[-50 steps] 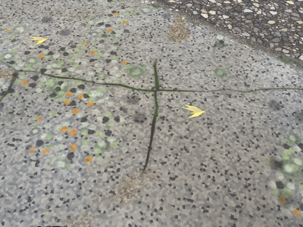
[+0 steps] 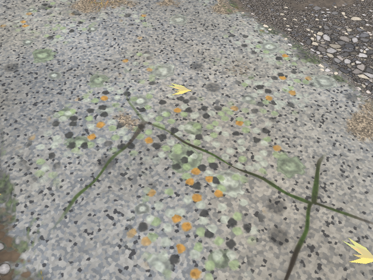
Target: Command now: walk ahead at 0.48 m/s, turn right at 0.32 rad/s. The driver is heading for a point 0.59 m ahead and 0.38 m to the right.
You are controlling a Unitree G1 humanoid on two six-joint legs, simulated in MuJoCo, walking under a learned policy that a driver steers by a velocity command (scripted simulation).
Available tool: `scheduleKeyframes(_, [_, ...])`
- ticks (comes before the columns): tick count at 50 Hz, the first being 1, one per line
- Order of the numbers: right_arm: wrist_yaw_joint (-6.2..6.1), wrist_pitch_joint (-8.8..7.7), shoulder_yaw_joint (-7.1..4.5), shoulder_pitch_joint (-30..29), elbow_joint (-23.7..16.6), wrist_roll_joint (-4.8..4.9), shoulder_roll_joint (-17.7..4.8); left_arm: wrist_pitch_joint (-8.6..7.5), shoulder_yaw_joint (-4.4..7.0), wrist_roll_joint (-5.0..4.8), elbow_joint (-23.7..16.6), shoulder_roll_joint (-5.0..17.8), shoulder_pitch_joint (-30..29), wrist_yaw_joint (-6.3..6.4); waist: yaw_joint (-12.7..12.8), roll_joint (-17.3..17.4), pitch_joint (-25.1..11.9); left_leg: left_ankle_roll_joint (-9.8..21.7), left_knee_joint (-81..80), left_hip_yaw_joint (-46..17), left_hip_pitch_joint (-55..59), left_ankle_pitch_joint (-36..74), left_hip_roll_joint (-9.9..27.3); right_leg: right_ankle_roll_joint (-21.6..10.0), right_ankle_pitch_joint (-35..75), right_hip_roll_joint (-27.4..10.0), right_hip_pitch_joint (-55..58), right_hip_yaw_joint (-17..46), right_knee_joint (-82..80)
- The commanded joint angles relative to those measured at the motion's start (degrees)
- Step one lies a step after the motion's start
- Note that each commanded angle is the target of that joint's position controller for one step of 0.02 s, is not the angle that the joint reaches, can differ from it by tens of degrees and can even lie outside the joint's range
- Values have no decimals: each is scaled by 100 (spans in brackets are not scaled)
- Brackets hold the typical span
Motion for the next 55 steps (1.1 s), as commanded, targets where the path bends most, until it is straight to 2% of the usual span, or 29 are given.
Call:
scheduleKeyframes(1, [-40, -158, -117, -27, -160, -11, -548, -48, 45, 30, -385, 173, -413, -34, 70, 710, 605, 121, -671, -374, -205, 2905, 1444, -28, 597, 39, -549, -41, -444])
scheduleKeyframes(6, [-185, -132, -100, 281, 215, 9, -617, -94, -128, 74, -747, -17, -1429, -148, -138, 618, 800, 50, -718, 94, 384, 3677, 1556, -260, 797, 47, -275, -810, -2118])
scheduleKeyframes(8, [-250, -89, -120, 321, 364, -5, -789, -101, -163, 52, -799, -3, -1442, -139, -76, 666, 702, -70, -363, 335, 734, 4937, 1593, -474, 510, 282, 217, -1151, -2646])
scheduleKeyframes(10, [-345, -24, -164, 342, 459, -12, -1041, -91, -131, 47, -712, 138, -965, -75, 151, 900, 311, -203, 545, 474, 1123, 6836, 1691, -735, 9, 687, 875, -1418, -2780])
scheduleKeyframes(11, [-385, 33, -204, 288, 472, -41, -1156, -108, -81, 63, -562, 271, -399, -50, 387, 988, 8, -222, 1399, 521, 1149, 7187, 1743, -874, -236, 852, 1414, -1406, -2857])
scheduleKeyframes(12, [-388, 82, -238, 177, 423, -67, -1283, -162, 21, 100, -345, 496, 366, -7, 702, 975, -421, -187, 2524, 492, 775, 6765, 1759, -1045, -423, 969, 2382, -1184, -3041])
scheduleKeyframes(13, [-355, 82, -231, 3, 287, -60, -1303, -215, 170, 170, -110, 802, 1208, 66, 1140, 627, -918, -153, 4109, 542, -223, 5164, 1526, -1302, -607, 715, 3816, -581, -3418])
scheduleKeyframes(14, [-217, 50, -72, 393, -64, 31, -566, -166, 381, 183, -138, 1504, 1175, 157, 618, -888, -1463, -412, 6401, 417, -2829, -237, 517, -2160, -413, -1050, 5843, 2126, -3329])
scheduleKeyframes(15, [-178, -4, -130, -171, -280, 7, -883, -124, 416, -124, -226, 1491, 1123, 158, 813, -551, -1982, -466, 7493, -802, -3882, -1424, -79, -2634, -265, -1443, 6194, 4127, -4289])
scheduleKeyframes(16, [-145, -89, -99, -622, -462, 26, -884, -112, 384, -142, -225, 1321, 808, 235, 688, -61, -1135, -425, 7279, -1175, -4377, -674, 400, -2393, -157, -1358, 5592, 3273, -4587])
scheduleKeyframes(17, [-132, -158, -62, -699, -485, 50, -888, -125, 313, -150, -225, 1038, 574, 279, 475, 388, -560, -444, 6817, -1067, -4148, -296, 616, -2181, 263, -1232, 4692, 2743, -4768])
scheduleKeyframes(18, [-133, -132, -62, -683, -444, 13, -868, -162, 255, -140, -237, 829, 361, 296, 213, 715, -200, -501, 6368, -1057, -3839, -243, 788, -1936, 718, -944, 3954, 2248, -4863])
scheduleKeyframes(19, [-121, -13, -45, -606, -473, -84, -831, -194, 197, -176, -251, 672, 224, 310, -4, 713, -77, -598, 6093, -1073, -3513, -307, 869, -1810, 944, -676, 3410, 1885, -4961])
scheduleKeyframes(20, [-94, 113, -32, -472, -441, -146, -761, -238, 163, -177, -278, 616, 158, 297, -115, 636, -61, -671, 5786, -1050, -3282, -354, 935, -1728, 1023, -497, 3096, 1579, -5026])
scheduleKeyframes(22, [-51, 289, 0, -503, -509, -209, -657, -319, 195, -170, -259, 760, 241, 250, -163, 518, -19, -762, 5333, -919, -3203, -252, 988, -1683, 1196, -251, 2686, 1301, -5102])
scheduleKeyframes(24, [-19, 350, 26, -913, -691, -196, -619, -339, 220, -135, -235, 875, 404, 235, -54, 331, 189, -832, 4752, -791, -3443, 188, 1031, -1579, 1001, -105, 2505, 1250, -5261])
scheduleKeyframes(29, [-1, 330, 54, -2090, -1045, -129, -653, -325, 247, -154, -142, 897, 1024, 229, 500, 53, 236, -853, 3109, -767, -3896, 1399, 870, -1166, 1249, 13, 3288, 1366, -5066])
scheduleKeyframes(33, [30, 222, 86, -2734, -1281, -78, -709, -311, 275, -80, -119, 990, 1306, 280, 747, -18, 184, -727, 2347, -744, -3891, 1473, 594, -1132, 2013, -134, 3970, 1646, -4644])
scheduleKeyframes(36, [13, 148, 51, -2422, -1270, -43, -862, -310, 301, -47, -218, 1113, 968, 347, 451, -122, 129, -524, 1724, -888, -2918, 1135, 408, -926, 2398, -249, 3898, 1877, -4306])
scheduleKeyframes(38, [-85, 82, -89, -1245, -930, -35, -1161, -354, 299, -57, -269, 1184, 666, 296, -105, -23, -379, -308, 1322, -792, -1229, 782, 160, -677, 3248, 48, 3579, 1734, -3171])
scheduleKeyframes(39, [-175, 7, -176, -407, -798, -104, -1395, -401, 253, -115, -311, 1034, 616, 228, -507, 229, -942, -99, 1203, -1229, 99, 576, 708, -545, 2453, 373, 2987, 1483, -1967])
scheduleKeyframes(40, [-278, 6, -295, 301, -828, -252, -1834, -437, 104, -228, -501, 460, 893, 229, -593, 1095, -1750, 251, 1001, -3074, 1470, -587, 2350, -405, -200, 852, 1883, 809, -280])
scheduleKeyframes(41, [-241, 103, -362, -41, -823, -188, -2001, -388, 90, -177, -656, 532, 1311, 225, -131, 2206, -2002, 827, 241, -5494, 1736, -881, 3057, -322, -2631, 1258, 630, 391, 722])
scheduleKeyframes(42, [-208, 166, -277, -470, -906, -128, -1407, -270, 123, 0, -430, 822, 1093, 265, -46, 978, -1050, 790, 205, -4904, 951, -1499, 2830, -331, -2115, 731, 215, 440, 1130])
scheduleKeyframes(43, [-189, 171, -171, -740, -919, -66, -965, -227, 124, 52, -452, 804, 683, 203, -54, 401, -439, 671, 116, -3940, 213, -1269, 2505, -285, -1624, 563, 302, 344, 963])
scheduleKeyframes(44, [-172, 160, -122, -854, -859, -70, -809, -190, 116, 42, -490, 705, 528, 147, 53, 399, -124, 497, -59, -3169, -294, -633, 2212, -238, -1411, 395, 445, 290, 683])
scheduleKeyframes(46, [-164, 73, -131, -752, -679, -22, -836, -58, 95, 107, -506, 595, 507, 34, 152, 838, 80, 375, -263, -2209, -770, 308, 1884, -152, -1287, 198, 654, 188, 461])
scheduleKeyframes(50, [-89, -83, -182, -480, -463, 50, -920, 31, 50, 125, -747, 471, 14, -69, 158, 805, 126, 495, -541, -1408, -658, 1352, 1929, -77, -779, 84, 182, 142, 349])
scheduleKeyframes(55, [-67, -50, -217, -238, -202, 26, -981, 26, -31, 81, -1024, 344, -875, -131, -4, 783, 341, 361, -583, -399, -369, 1977, 1689, -25, 194, 46, -118, -128, -828])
